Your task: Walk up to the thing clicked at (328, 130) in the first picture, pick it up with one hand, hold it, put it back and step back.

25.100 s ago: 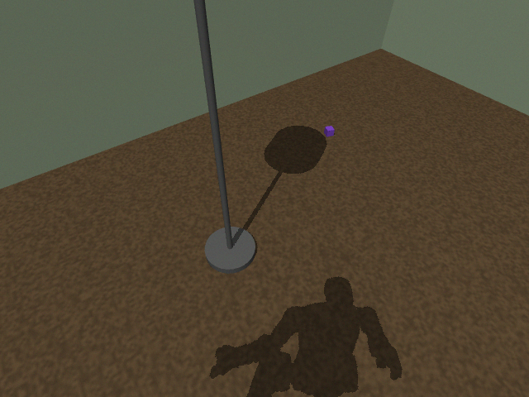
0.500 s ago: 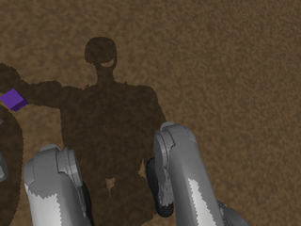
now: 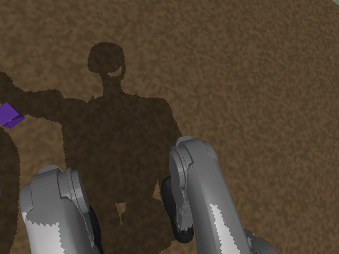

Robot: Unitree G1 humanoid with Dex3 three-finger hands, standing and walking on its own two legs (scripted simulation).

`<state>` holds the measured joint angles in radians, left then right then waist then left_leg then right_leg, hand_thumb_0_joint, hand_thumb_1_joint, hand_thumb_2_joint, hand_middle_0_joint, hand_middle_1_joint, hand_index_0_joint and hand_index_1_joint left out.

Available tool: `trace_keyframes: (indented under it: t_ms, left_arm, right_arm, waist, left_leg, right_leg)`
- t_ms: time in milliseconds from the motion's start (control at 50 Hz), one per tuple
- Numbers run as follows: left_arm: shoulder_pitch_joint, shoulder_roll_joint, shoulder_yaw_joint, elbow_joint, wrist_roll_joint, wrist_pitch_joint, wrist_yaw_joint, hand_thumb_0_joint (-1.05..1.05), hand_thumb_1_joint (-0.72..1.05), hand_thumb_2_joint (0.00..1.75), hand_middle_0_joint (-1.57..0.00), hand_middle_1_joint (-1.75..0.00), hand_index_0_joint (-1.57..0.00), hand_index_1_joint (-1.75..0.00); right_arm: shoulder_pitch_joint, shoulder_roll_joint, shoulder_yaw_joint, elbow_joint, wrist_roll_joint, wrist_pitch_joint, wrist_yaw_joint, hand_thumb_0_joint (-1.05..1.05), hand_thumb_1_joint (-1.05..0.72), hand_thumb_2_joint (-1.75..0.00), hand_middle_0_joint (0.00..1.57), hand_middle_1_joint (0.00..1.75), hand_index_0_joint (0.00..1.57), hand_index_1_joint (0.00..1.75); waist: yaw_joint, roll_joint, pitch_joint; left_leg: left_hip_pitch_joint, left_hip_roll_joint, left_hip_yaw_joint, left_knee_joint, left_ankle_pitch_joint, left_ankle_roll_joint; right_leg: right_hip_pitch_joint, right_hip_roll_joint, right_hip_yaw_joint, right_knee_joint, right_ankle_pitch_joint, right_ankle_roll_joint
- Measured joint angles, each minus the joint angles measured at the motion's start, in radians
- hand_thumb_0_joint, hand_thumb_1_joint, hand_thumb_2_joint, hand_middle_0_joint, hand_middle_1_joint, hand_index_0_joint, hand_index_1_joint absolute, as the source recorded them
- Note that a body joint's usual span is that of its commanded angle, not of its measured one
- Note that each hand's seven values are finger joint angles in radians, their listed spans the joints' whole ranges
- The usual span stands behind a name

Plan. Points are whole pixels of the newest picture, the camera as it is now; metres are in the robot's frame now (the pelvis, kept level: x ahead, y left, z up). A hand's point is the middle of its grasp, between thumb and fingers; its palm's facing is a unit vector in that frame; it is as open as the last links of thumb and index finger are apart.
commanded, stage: rise first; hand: left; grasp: from above
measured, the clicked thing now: (8, 115) +0.47 +0.33 -0.29
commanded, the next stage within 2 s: none
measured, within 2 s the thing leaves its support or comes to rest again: neither
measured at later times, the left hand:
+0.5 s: hand out of the picture +0.44 +0.36 -0.16, palm faces -0.30 -0.28 -0.91, open 12.1 cm
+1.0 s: hand out of the picture +0.43 +0.36 -0.17, palm faces -0.30 -0.29 -0.91, open 11.8 cm
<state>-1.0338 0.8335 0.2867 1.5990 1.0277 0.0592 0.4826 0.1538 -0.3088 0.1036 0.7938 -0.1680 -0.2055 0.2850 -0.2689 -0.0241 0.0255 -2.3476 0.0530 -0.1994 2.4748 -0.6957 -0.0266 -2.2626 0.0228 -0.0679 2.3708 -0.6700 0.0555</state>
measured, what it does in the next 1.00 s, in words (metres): stands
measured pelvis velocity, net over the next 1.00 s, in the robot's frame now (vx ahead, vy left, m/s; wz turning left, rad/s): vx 0.00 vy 0.00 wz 0.00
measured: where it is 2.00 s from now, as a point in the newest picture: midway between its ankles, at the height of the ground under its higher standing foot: (138, 235)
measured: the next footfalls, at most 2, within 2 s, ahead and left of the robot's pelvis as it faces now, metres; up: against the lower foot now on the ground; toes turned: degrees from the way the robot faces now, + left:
none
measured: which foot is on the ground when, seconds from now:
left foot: down 0.00-1.00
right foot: down 0.00-1.00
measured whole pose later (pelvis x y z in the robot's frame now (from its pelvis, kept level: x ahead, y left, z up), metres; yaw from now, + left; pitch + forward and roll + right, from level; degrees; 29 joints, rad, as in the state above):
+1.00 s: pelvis +0.00 +0.00 +0.00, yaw +0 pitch +31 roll -9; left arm -1.04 0.85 0.28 1.63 1.04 0.04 0.48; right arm 0.16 -0.32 0.12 0.80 -0.18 -0.24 0.30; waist -0.27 -0.02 0.02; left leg -2.34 0.05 -0.20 2.48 -0.68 -0.03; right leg -2.26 0.02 -0.07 2.37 -0.66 0.06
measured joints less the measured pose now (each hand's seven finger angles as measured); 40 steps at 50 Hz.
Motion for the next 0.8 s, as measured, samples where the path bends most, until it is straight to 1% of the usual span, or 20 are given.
trace_keyframes:
  t_ms: [160,220,340,560,660,800]
  left_arm:
    - [0.010,-0.008,-0.015,-0.019,-0.003,-0.001,-0.011,0.00,-0.25,0.74,-0.43,-0.68,-0.40,-0.71]
    - [0.010,-0.010,-0.009,-0.022,-0.006,-0.002,-0.008,0.00,-0.24,0.73,-0.44,-0.67,-0.41,-0.70]
    - [0.005,-0.010,-0.019,-0.013,0.000,0.001,-0.013,0.00,-0.23,0.72,-0.45,-0.66,-0.42,-0.68]
    - [-0.005,0.000,-0.015,0.013,0.003,-0.011,-0.008,0.00,-0.20,0.70,-0.47,-0.64,-0.44,-0.66]
    - [-0.003,0.003,-0.006,0.010,0.008,-0.012,-0.002,0.00,-0.19,0.69,-0.48,-0.63,-0.45,-0.65]
    - [-0.003,0.003,-0.013,0.009,0.004,-0.006,-0.004,0.00,-0.18,0.68,-0.49,-0.61,-0.46,-0.64]
  right_arm:
    - [0.004,0.001,-0.002,0.000,0.004,-0.001,0.004,0.00,-0.92,-0.90,0.20,0.29,0.20,0.30]
    - [0.002,0.001,-0.001,-0.001,0.005,-0.001,0.005,0.00,-0.92,-0.90,0.20,0.29,0.20,0.30]
    - [-0.002,0.000,-0.004,-0.003,0.006,-0.002,0.004,0.00,-0.92,-0.90,0.20,0.29,0.20,0.30]
    - [-0.004,-0.007,0.004,-0.005,-0.001,-0.013,0.005,0.00,-0.91,-0.90,0.20,0.29,0.20,0.30]
    - [0.000,-0.006,0.005,-0.002,-0.004,-0.016,0.006,0.00,-0.91,-0.90,0.20,0.29,0.20,0.30]
    - [0.006,-0.004,0.004,0.002,-0.004,-0.020,0.008,0.00,-0.91,-0.90,0.20,0.29,0.20,0.30]
  waist:
    - [0.007,-0.001,-0.002]
    - [0.008,-0.001,-0.006]
    - [0.008,0.001,-0.011]
    - [0.004,-0.003,-0.002]
    - [0.001,-0.006,0.000]
    - [-0.002,-0.001,-0.002]
  left_leg:
    - [0.006,0.000,0.004,-0.006,0.000,0.000]
    - [0.006,-0.001,0.004,-0.008,0.002,0.000]
    - [0.007,-0.003,0.006,-0.011,0.003,-0.001]
    - [0.007,-0.003,0.002,-0.007,0.009,-0.003]
    - [0.006,-0.003,0.001,-0.003,0.010,-0.003]
    - [0.004,-0.004,0.001,-0.004,0.012,-0.002]
  right_leg:
    - [0.005,-0.001,0.003,-0.004,-0.001,0.001]
    - [0.005,-0.002,0.002,-0.005,0.000,0.000]
    - [0.006,-0.003,0.004,-0.006,0.000,-0.001]
    - [0.005,-0.002,0.002,-0.002,0.007,-0.001]
    - [0.003,0.000,0.001,0.000,0.010,-0.001]
    - [0.002,-0.001,0.001,-0.001,0.010,-0.002]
